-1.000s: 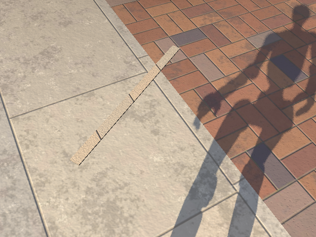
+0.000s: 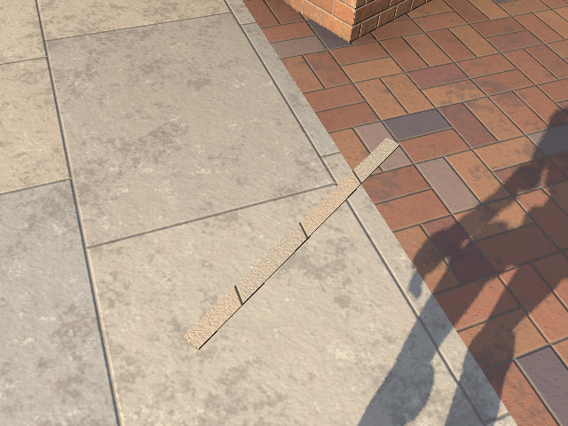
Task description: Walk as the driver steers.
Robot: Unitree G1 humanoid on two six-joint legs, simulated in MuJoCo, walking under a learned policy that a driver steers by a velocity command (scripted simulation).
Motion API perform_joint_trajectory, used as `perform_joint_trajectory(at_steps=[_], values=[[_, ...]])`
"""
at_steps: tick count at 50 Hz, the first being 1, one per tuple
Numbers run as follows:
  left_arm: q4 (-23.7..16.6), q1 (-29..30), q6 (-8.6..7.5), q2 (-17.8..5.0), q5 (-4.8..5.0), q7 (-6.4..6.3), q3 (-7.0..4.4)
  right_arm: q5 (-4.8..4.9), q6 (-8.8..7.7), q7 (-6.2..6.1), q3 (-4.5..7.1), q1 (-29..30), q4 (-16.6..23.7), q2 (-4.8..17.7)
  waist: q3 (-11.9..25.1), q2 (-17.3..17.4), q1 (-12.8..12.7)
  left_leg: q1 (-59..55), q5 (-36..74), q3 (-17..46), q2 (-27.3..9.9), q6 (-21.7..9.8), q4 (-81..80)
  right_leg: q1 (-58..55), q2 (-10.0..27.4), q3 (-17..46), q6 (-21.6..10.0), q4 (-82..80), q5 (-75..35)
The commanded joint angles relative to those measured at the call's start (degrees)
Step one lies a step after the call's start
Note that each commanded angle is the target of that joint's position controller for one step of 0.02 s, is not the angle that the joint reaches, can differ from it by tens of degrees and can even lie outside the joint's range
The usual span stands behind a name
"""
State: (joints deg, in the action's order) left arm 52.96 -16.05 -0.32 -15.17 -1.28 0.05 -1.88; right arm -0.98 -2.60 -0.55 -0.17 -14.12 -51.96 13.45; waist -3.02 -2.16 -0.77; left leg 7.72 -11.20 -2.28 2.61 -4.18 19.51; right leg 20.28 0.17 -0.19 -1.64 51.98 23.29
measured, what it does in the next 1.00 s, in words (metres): walks ahead: right foot, then right foot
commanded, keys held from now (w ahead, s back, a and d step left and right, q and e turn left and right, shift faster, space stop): no key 0.58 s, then w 0.42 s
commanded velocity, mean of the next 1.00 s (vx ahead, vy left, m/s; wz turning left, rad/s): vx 0.14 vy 0.00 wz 0.00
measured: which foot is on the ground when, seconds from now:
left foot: down 0.00-0.92, up 0.94-1.00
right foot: up 0.00-0.18, down 0.20-0.68, up 0.70-0.90, down 0.92-1.00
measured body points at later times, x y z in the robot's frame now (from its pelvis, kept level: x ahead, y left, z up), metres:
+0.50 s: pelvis +0.06 -0.01 -0.01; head +0.07 -0.02 +0.44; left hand +0.11 +0.23 -0.16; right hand +0.06 -0.25 -0.16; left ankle -0.01 +0.07 -0.75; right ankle +0.07 -0.12 -0.75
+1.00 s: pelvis +0.17 -0.08 -0.02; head +0.18 -0.09 +0.43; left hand +0.22 +0.19 -0.15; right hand +0.10 -0.32 -0.18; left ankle +0.03 +0.06 -0.68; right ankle +0.20 -0.15 -0.75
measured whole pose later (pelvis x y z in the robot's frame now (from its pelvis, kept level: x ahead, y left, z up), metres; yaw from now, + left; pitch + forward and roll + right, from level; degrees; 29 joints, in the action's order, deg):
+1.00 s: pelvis +0.17 -0.08 -0.02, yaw +1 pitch -1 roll +0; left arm 57.6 -14.3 -3.8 -12.6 -1.0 0.4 -3.6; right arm -1.5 -2.8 0.2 1.8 -24.3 -65.0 12.3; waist -2.8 2.3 0.6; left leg 11.7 -24.6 1.0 -0.9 -4.1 57.9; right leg 16.7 -1.2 -6.0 -4.5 34.3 16.4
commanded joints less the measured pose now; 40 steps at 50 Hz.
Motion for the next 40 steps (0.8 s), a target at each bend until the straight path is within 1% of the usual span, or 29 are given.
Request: perform_joint_trajectory(at_steps=[1,3,5,7,8,9,10,11,12,13,14,16,18,19,21,29,30,31,32,33,34,35,36,37,38,39,40], values=[[-0.3,-3.7,0.52,-2.5,0.10,0.03,-0.29,0.26,-1.02,-0.61,0.59,-1.0,0.7,6.1,4.1,7.6,-1.3,-4.4,46.6,6.3,-13.7,-6.4,-2.8,0.2,1.1,0.5,1.4,-2.3,-3.9],[-0.3,-1.2,1.07,-1.5,0.21,-0.48,0.23,0.18,-0.62,-0.91,0.25,-1.5,-0.5,6.1,3.6,8.4,-0.7,-3.1,46.3,5.0,-12.8,-6.1,-1.6,-2.0,0.7,-0.5,1.7,-8.7,-5.0],[0.0,0.6,1.47,-1.4,0.48,-1.20,0.55,0.02,-0.09,-1.11,0.11,-2.8,-1.7,6.1,3.6,9.3,0.5,-2.5,45.3,5.4,-12.9,-6.1,-0.4,-4.1,0.2,-1.5,1.3,-13.1,-6.0],[0.5,1.3,1.61,-1.4,0.74,-1.77,0.74,0.14,0.35,-1.22,-0.05,-3.2,-2.7,5.8,3.4,9.1,0.8,-1.5,40.6,6.8,-13.4,-5.9,0.3,-6.6,0.2,-1.7,0.7,-17.4,-7.5],[1.0,1.2,1.54,-1.1,0.70,-1.96,0.88,0.38,0.57,-1.28,-0.13,-2.5,-3.0,5.6,3.0,8.2,0.2,-0.3,35.9,7.4,-13.3,-5.2,0.8,-8.9,0.3,-1.7,0.2,-21.3,-9.7],[1.5,0.7,1.28,-0.9,0.46,-2.10,1.13,0.70,0.77,-1.32,-0.09,-1.8,-3.2,5.7,2.6,6.3,-1.0,2.0,28.8,7.7,-12.6,-3.7,1.2,-13.0,1.1,-1.0,-0.2,-27.5,-16.7],[2.1,0.0,0.80,-2.9,0.09,-2.31,0.84,0.59,0.68,-1.32,-0.15,-2.2,-3.4,5.4,3.0,3.9,-1.0,4.8,19.5,8.2,-11.1,-1.8,1.3,-17.9,4.2,2.8,-0.5,-29.8,-24.9],[2.3,-0.8,0.26,-5.9,-0.23,-2.41,0.40,0.20,0.61,-1.27,0.07,-4.4,-3.6,5.4,3.4,0.6,0.6,7.3,8.9,7.2,-8.4,-0.8,1.5,-21.5,8.7,6.9,-1.2,-28.9,-34.9],[3.2,1.3,0.37,-6.3,0.81,-2.18,0.33,0.55,1.26,-1.29,-0.35,-10.1,-5.9,2.4,2.4,-4.4,3.5,5.2,0.9,6.2,-5.7,-0.3,-2.2,-18.1,9.9,7.7,-4.0,-26.5,-37.2],[3.0,2.9,0.47,-3.3,1.11,-1.72,0.78,0.09,1.73,-1.68,-0.35,-8.6,-7.0,3.2,0.6,-3.2,1.8,2.4,0.5,6.0,-5.4,0.1,-3.2,-14.6,8.5,7.3,-3.5,-27.1,-32.1],[3.1,3.2,0.42,-1.9,1.04,-1.56,1.03,0.10,1.89,-1.84,0.08,-6.5,-7.2,4.2,-1.4,-2.0,0.8,2.2,3.2,6.3,-5.7,0.1,-2.1,-13.0,6.9,6.1,-2.5,-28.0,-29.6],[4.5,2.1,0.23,-1.5,0.88,-2.07,1.23,0.36,1.94,-1.70,0.26,-5.1,-7.5,4.1,0.0,-1.6,0.6,-0.7,9.7,6.4,-6.6,0.3,-1.4,-13.2,6.0,5.5,-1.8,-28.9,-30.7],[5.5,1.7,0.02,-1.9,1.12,-2.36,1.07,0.42,1.84,-1.76,0.01,-5.6,-8.4,3.0,1.3,-0.3,0.8,-2.0,11.6,6.3,-7.1,0.6,-1.5,-14.6,6.0,5.4,-1.9,-28.9,-31.9],[5.8,1.7,-0.05,-1.8,1.13,-2.41,1.08,0.45,1.82,-1.86,0.00,-5.8,-9.0,2.9,1.7,0.7,0.7,-2.4,12.0,6.2,-7.1,0.7,-1.5,-14.9,6.1,5.4,-2.0,-28.9,-32.3],[6.4,1.9,-0.05,-1.6,1.11,-2.48,1.12,0.41,1.95,-2.05,-0.01,-5.8,-9.8,2.6,1.6,1.6,0.7,-2.9,12.1,6.0,-7.1,0.9,-1.6,-14.8,6.0,5.3,-2.1,-29.1,-32.0],[9.1,1.0,0.08,-0.8,0.94,-2.67,1.39,0.36,2.38,-2.40,-0.22,-6.1,-12.1,1.9,0.8,2.5,0.8,-3.4,11.4,5.8,-7.6,0.9,-1.7,-13.6,5.7,5.1,-2.1,-30.1,-30.1],[9.6,0.3,0.15,-0.6,0.87,-2.62,1.42,0.27,2.39,-2.35,-0.27,-6.9,-12.6,1.7,1.8,2.5,1.0,-3.8,6.1,5.7,-7.2,0.6,-2.2,-13.9,5.0,4.7,-2.2,-30.3,-24.7],[9.8,0.2,0.32,-1.0,0.72,-2.51,1.12,0.12,2.48,-2.27,0.05,-7.5,-12.9,2.3,1.0,2.7,1.2,-3.2,-2.0,5.6,-6.3,-0.2,-1.8,-12.7,3.5,3.9,-2.7,-29.2,-16.1],[9.8,0.2,0.58,-1.5,0.51,-2.30,0.70,-0.01,2.62,-2.17,0.48,-8.0,-13.1,3.2,-0.3,3.9,1.4,-2.0,-11.4,6.5,-6.1,-1.7,-1.5,-10.2,1.7,2.7,-3.5,-27.1,-5.1],[9.3,1.0,0.77,-1.5,0.17,-1.94,0.45,-0.16,2.75,-2.02,0.89,-8.8,-13.1,3.9,-3.2,5.8,2.0,-0.4,-20.6,9.5,-7.4,-3.5,-2.8,-5.4,0.3,2.0,-3.9,-24.8,3.3],[8.3,2.6,0.65,-0.8,-0.09,-1.49,0.46,-0.07,2.74,-1.90,1.32,-10.4,-13.2,4.7,-6.7,7.8,3.0,-0.2,-28.1,14.1,-10.3,-5.6,-5.4,0.9,-1.0,0.9,-3.9,-21.5,7.0],[7.1,4.5,0.22,0.6,-0.38,-1.00,0.70,0.10,2.55,-1.84,1.79,-12.8,-13.7,5.7,-9.5,10.0,4.0,-1.2,-33.1,19.5,-14.6,-8.1,-9.1,6.4,-2.0,-1.9,-3.7,-16.5,6.3],[5.6,6.5,-0.39,1.5,-0.97,-0.57,0.89,0.04,2.22,-1.82,2.28,-13.9,-14.1,6.6,-12.2,11.0,4.3,-2.4,-32.8,23.7,-19.0,-10.4,-11.2,11.0,-0.9,-4.2,-3.5,-13.0,3.8],[4.3,8.6,-1.06,0.9,-0.99,-0.30,0.66,-0.34,1.67,-1.71,2.42,-14.9,-14.2,6.1,-13.3,10.0,5.0,-3.6,-28.7,26.0,-21.2,-11.9,-12.0,14.4,0.8,-3.5,-3.5,-9.6,3.0],[3.1,9.8,-1.72,0.0,-0.68,-0.02,0.26,-0.80,1.03,-1.57,2.65,-15.6,-14.3,6.2,-13.0,9.1,5.1,-6.5,-22.9,26.4,-22.2,-12.6,-12.0,17.8,1.9,-2.5,-3.5,-6.7,4.0],[2.2,10.3,-2.33,-0.7,-0.46,0.31,-0.11,-1.05,0.40,-1.45,2.92,-15.8,-14.3,6.5,-12.1,8.4,4.9,-9.5,-16.8,25.3,-22.5,-12.6,-11.3,20.2,3.0,-1.8,-3.4,-5.4,4.3],[1.6,10.5,-2.87,-1.2,-0.09,0.65,-0.42,-1.04,-0.11,-1.34,3.08,-15.5,-14.1,6.5,-11.1,7.6,4.4,-11.3,-11.6,23.0,-21.9,-11.9,-10.6,20.4,3.6,-1.6,-3.2,-6.1,3.6]])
